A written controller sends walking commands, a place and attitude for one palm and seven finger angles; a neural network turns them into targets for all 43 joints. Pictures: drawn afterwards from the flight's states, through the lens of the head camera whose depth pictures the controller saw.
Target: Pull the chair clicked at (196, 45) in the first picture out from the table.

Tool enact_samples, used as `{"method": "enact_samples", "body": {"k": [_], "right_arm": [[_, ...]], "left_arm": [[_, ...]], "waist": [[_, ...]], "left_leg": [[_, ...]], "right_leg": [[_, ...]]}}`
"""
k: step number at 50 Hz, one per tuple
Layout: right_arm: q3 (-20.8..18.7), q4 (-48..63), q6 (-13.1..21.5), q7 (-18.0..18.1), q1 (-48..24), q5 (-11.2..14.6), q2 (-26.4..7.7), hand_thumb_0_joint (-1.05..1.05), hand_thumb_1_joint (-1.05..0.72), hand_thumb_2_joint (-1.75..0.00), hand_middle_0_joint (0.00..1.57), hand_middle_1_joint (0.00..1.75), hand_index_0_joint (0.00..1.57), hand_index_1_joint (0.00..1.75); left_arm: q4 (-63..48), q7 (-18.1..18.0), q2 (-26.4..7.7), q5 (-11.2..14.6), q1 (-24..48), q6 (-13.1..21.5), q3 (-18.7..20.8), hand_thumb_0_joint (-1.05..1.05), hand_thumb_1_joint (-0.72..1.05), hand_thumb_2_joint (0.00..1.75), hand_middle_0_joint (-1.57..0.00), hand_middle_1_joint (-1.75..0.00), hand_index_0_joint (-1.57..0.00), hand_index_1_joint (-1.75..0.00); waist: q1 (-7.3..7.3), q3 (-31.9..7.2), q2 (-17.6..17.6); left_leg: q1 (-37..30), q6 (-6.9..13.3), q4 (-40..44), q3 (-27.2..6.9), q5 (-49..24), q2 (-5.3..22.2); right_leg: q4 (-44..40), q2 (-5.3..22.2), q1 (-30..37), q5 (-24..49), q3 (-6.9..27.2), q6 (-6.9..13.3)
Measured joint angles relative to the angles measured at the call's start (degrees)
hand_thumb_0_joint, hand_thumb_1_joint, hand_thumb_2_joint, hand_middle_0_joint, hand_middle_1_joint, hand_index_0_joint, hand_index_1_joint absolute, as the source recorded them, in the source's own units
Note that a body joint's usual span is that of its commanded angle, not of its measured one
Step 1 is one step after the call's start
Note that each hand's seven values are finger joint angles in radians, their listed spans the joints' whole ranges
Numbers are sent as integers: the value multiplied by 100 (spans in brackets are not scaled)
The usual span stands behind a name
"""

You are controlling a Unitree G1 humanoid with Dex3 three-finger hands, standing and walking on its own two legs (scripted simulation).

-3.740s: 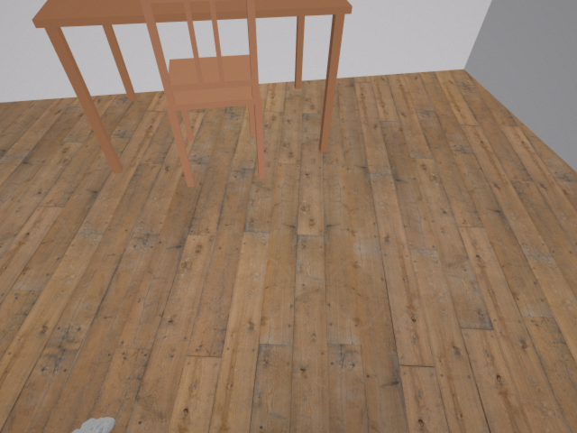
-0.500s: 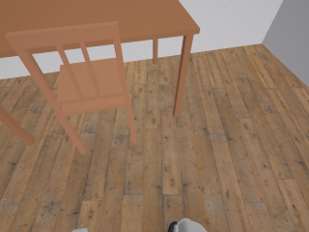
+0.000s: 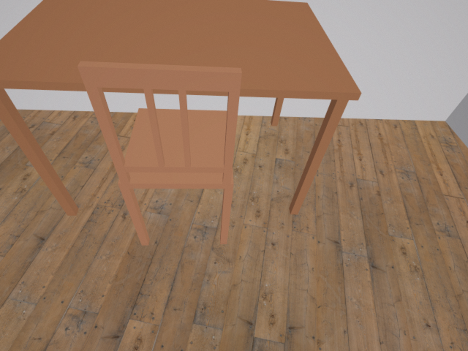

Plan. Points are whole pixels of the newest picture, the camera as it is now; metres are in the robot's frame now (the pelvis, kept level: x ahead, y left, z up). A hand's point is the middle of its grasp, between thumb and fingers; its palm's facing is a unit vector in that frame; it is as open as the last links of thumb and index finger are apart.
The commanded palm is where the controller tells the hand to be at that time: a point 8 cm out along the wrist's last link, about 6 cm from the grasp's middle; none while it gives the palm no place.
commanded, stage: take the last steps up to it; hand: left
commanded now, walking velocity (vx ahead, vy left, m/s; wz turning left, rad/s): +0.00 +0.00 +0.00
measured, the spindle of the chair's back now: (155, 130) +0.68 +0.26 -0.08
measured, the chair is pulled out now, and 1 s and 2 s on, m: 0.00 0.00 0.00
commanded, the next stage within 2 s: come to a stop and stand still in 0.82 s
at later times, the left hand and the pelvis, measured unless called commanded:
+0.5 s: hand out of the picture -0.03 +0.13 -0.16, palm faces +0.19 -0.97 -0.16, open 7.4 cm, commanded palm none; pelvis +0.08 -0.01 +0.01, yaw +6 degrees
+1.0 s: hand (138, 286) +0.27 +0.21 -0.16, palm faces +0.10 -0.96 -0.25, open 7.3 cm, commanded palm none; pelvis +0.21 +0.02 -0.01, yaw +5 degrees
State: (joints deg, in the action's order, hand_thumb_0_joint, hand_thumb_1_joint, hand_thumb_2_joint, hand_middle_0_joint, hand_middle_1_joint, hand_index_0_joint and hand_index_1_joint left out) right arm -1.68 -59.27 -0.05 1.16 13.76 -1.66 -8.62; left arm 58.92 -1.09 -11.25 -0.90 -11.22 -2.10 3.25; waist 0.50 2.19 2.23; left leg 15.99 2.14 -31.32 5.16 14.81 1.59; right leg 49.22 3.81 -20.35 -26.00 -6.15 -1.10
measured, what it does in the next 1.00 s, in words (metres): walks ahead: right foot, then left foot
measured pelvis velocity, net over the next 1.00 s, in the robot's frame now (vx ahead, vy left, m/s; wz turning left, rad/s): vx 0.21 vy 0.02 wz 0.09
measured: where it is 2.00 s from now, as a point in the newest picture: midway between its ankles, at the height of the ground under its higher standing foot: outside the picture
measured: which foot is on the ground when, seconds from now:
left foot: down 0.00-0.22, up 0.24-0.58, down 0.60-0.96, up 0.98-1.00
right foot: up 0.00-0.18, down 0.20-0.60, up 0.62-0.94, down 0.96-1.00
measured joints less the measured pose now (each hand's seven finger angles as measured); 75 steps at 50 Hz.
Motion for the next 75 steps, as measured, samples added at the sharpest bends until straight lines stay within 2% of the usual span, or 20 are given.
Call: {"method": "enact_samples", "body": {"k": [4,9,11,14,19,23,28,30,32,34,36,40,45,48,51,54,62,64,68,75], "right_arm": [[10,-2,11,33,-121,21,-37,1,-92,-90,20,30,20,30],[-33,-25,12,-34,-138,32,-120,1,-92,-90,20,30,20,30],[-55,-49,-3,-65,-72,73,-148,0,-92,-90,20,30,20,30],[-114,-146,-126,-160,26,52,-254,0,-91,-90,20,30,20,30],[-180,-120,-96,-269,-48,27,-319,1,-91,-90,19,30,20,30],[-175,-32,-52,-289,-206,47,-300,1,-91,-90,19,30,20,30],[-104,26,51,-298,-424,46,-214,1,-91,-90,19,29,20,30],[-71,78,187,-263,-468,12,-176,1,-91,-90,19,30,20,30],[-43,109,279,-189,-506,13,-59,0,-91,-90,19,30,20,30],[-39,104,320,-101,-446,45,37,0,-91,-90,19,30,20,30],[-91,92,361,1,-359,68,41,-1,-94,-90,20,30,20,30],[-52,-51,339,18,-112,51,-24,-1,-94,-90,20,30,20,30],[-38,-260,228,-27,206,23,-30,0,-93,-90,20,30,20,30],[-24,-386,150,-49,394,43,-9,0,-92,-90,20,30,20,30],[0,-500,24,-22,362,78,-43,0,-91,-90,19,30,20,30],[23,-525,-39,26,244,132,12,0,-91,-90,19,30,20,30],[-39,-387,-188,53,-8,134,38,1,-92,-90,19,30,20,30],[-55,-365,-160,46,-46,121,25,1,-92,-90,19,30,20,30],[-11,-305,-97,46,-29,89,83,1,-92,-90,19,30,20,30],[9,-338,-101,44,-113,103,-17,1,-93,-90,20,30,20,30]], "left_arm": [[88,1,-44,22,-164,17,-19,0,92,90,-20,-30,-19,-30],[179,52,-19,-21,-387,99,-77,0,91,90,-20,-30,-19,-30],[176,72,2,-56,-509,211,-101,0,91,90,-20,-30,-19,-30],[167,66,154,-76,-739,349,-135,0,91,90,-20,-30,-19,-30],[318,35,349,-89,-1247,492,-186,0,91,90,-20,-30,-20,-30],[491,38,465,-97,-1437,531,-234,0,91,90,-20,-30,-20,-30],[648,47,507,-82,-1546,485,-212,0,90,90,-20,-30,-20,-30],[696,55,495,-52,-1591,438,-193,0,90,90,-20,-30,-20,-30],[734,53,418,-32,-1424,327,-167,0,90,90,-20,-30,-20,-30],[716,51,346,-25,-1229,275,-128,0,91,90,-20,-30,-20,-30],[639,60,274,-40,-1007,272,-86,1,91,90,-20,-30,-20,-30],[347,58,168,-60,-525,275,-48,0,91,90,-20,-30,-19,-30],[50,45,112,-80,-67,293,-45,0,92,90,-20,-30,-19,-30],[-62,47,100,-99,1,415,-73,0,92,90,-20,-30,-19,-30],[9,10,237,-56,68,488,-164,0,92,90,-20,-30,-19,-30],[105,-67,325,-18,121,453,-205,0,92,90,-20,-30,-19,-30],[144,-116,256,-14,241,188,-140,-1,93,90,-20,-30,-20,-30],[169,-113,218,-2,222,129,-112,0,92,90,-20,-30,-20,-30],[219,-105,99,2,132,-11,-87,0,92,90,-20,-30,-20,-30],[414,-62,106,-27,-241,38,-191,0,91,90,-20,-30,-20,-30]], "waist": [[-39,49,-78],[-16,11,-224],[-44,-29,-250],[-139,-103,-443],[-171,-123,-409],[-188,15,-323],[-309,181,-212],[-297,208,-167],[-281,307,-24],[-253,293,23],[-195,231,51],[-126,88,13],[-10,-1,-118],[6,-43,-191],[94,27,-470],[122,89,-477],[36,228,-358],[23,266,-275],[-90,238,-29],[-176,145,-97]], "left_leg": [[-205,8,479,-53,-237,-91],[-282,-80,463,-152,-172,-127],[-167,-109,75,-197,127,-158],[284,-61,-1223,-362,896,-131],[1014,-103,-2396,-288,306,56],[1130,-129,-1767,-152,84,211],[692,-34,-484,21,-99,160],[413,50,-103,83,-266,106],[395,45,-381,180,-50,38],[198,31,-277,267,52,15],[-54,3,35,341,-19,-32],[-468,31,561,394,-124,-122],[-757,-53,608,380,70,-161],[-731,-170,94,370,494,-111],[-446,-222,-697,55,1233,21],[-161,-300,-1088,-158,1372,18],[-165,-429,-306,-244,569,80],[-296,-339,28,-193,43,61],[-415,-149,245,-43,-3,-75],[-579,-102,567,7,-162,-135]], "right_leg": [[-41,-9,37,-70,244,-78],[-1222,-55,560,142,201,-27],[-1870,-63,842,760,154,65],[-1905,-116,1041,775,-39,170],[-2643,-90,1562,891,-144,133],[-2944,-13,1845,892,-246,54],[-2688,114,1988,513,-311,-150],[-1914,210,1741,107,-260,-130],[-364,227,1124,-337,75,65],[878,135,482,-308,242,186],[1320,123,-6,-54,236,199],[658,138,-433,302,119,151],[-630,70,-266,637,89,154],[-1503,-19,165,1302,77,250],[-1435,-200,311,1087,-83,420],[-1794,-269,523,1138,-112,449],[-1944,-251,606,1229,-103,347],[-1785,-210,552,1162,-71,279],[-1802,-96,542,1097,82,155],[-2186,-84,713,1451,156,109]]}}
